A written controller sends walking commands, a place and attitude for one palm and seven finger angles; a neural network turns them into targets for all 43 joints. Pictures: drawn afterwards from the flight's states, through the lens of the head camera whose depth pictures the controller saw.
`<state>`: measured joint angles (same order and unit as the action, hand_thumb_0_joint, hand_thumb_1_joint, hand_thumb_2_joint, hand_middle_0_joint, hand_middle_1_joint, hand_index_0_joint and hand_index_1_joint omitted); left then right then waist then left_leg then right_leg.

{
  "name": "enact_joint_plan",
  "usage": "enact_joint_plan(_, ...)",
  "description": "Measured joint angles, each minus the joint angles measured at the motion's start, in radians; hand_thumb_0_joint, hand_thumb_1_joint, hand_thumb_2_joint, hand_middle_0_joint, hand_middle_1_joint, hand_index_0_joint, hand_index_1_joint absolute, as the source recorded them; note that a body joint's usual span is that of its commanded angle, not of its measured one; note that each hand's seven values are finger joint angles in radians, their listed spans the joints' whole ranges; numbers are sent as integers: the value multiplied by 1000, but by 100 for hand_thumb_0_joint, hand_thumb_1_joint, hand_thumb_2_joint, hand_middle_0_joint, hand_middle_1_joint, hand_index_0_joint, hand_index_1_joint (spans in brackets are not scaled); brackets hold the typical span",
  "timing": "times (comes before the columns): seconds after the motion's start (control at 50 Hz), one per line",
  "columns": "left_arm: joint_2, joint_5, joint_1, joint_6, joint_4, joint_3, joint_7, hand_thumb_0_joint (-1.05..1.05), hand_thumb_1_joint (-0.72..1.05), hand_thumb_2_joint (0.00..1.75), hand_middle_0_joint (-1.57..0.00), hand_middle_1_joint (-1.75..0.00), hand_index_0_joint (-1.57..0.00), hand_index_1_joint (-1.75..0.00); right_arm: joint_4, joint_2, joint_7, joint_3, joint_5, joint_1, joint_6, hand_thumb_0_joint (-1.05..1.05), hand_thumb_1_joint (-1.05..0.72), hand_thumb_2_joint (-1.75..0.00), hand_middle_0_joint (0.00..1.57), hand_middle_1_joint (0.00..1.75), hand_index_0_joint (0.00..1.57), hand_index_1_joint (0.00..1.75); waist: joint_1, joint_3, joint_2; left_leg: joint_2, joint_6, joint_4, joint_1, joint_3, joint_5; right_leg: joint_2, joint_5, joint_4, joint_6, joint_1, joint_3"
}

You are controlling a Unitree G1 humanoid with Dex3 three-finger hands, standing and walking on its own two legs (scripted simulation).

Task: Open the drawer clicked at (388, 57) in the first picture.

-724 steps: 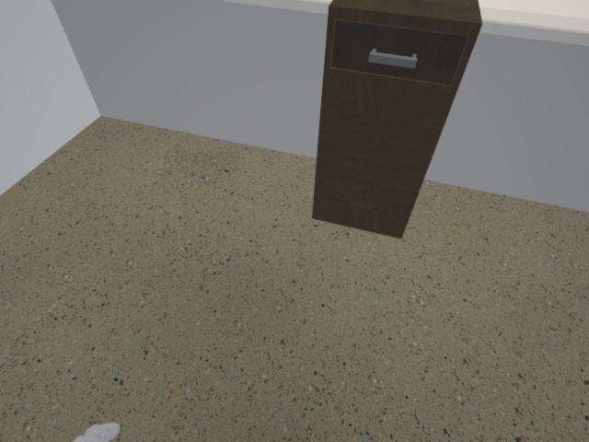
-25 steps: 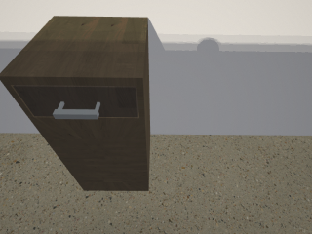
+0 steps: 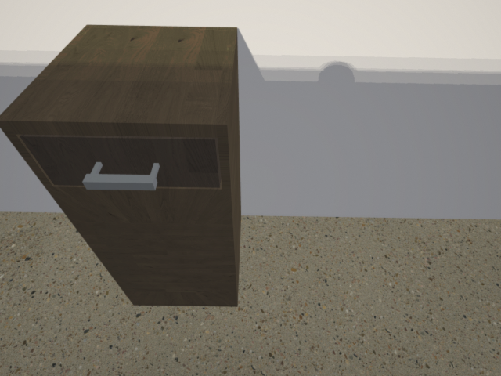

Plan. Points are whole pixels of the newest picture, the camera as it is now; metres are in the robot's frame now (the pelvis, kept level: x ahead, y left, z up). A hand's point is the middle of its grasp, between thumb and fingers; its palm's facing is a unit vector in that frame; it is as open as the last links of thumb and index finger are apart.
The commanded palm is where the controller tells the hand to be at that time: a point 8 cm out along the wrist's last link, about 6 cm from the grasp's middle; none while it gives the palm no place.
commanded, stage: look again from close up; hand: left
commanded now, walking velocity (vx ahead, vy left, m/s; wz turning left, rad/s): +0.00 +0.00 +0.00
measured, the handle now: (123, 174) +0.46 +0.29 +0.03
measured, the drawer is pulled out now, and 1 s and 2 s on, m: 0.00 0.00 0.00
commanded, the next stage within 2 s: shuffle to correct the standing spot in 0.46 s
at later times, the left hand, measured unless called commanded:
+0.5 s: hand out of the picture -0.03 +0.18 -0.17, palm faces +0.05 -0.98 -0.19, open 7.3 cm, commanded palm none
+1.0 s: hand out of the picture -0.06 +0.24 -0.19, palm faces +0.09 -0.97 -0.21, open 7.3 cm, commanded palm none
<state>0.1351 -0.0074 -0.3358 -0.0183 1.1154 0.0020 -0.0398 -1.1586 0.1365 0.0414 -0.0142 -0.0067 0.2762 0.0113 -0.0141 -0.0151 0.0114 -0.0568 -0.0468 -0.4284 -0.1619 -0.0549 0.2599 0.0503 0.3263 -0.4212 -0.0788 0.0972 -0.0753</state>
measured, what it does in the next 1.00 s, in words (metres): shifts its weight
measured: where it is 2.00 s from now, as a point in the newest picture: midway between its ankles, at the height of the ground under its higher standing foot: outside the picture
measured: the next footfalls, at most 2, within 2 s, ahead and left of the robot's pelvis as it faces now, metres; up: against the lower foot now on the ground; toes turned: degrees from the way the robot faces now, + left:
right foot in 1.30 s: -0.03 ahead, -0.03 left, +0.00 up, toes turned +4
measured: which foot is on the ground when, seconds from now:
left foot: down 0.00-1.00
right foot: down 0.00-0.98, up 1.00-1.00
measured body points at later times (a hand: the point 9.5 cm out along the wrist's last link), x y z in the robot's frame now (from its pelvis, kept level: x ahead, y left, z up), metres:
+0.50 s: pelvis -0.01 +0.01 +0.00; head +0.00 +0.01 +0.45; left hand -0.03 +0.23 -0.16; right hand -0.02 -0.20 -0.16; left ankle -0.02 +0.15 -0.74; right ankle -0.06 -0.06 -0.74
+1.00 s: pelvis -0.04 +0.06 -0.01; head -0.02 +0.08 +0.44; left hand -0.06 +0.30 -0.17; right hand +0.00 -0.18 -0.16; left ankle -0.02 +0.19 -0.74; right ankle -0.06 -0.06 -0.74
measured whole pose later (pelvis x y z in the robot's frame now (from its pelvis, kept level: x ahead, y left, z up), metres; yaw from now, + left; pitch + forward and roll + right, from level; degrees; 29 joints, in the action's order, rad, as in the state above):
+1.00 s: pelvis -0.04 +0.06 -0.01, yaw +1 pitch -1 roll +0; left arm 0.19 -0.02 -0.31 0.02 1.05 -0.04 -0.04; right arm -1.06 0.16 0.02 0.03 -0.01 0.24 0.01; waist -0.02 -0.05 0.05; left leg -0.02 0.00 -0.55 -0.28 -0.04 0.26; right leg -0.04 0.38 -0.63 -0.01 0.25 -0.06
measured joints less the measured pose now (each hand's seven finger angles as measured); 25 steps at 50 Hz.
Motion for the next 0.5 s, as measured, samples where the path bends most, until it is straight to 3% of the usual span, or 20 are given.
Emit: enact_joint_plan(0.5,7,0,-1,-2,-3,-2,2,0,91,90,-20,-30,-20,-30,-3,-7,-1,-1,-1,10,2,1,-91,-90,20,30,20,30,2,2,1,10,12,11,2,-5,-15,-10,-15,7,11,1,4)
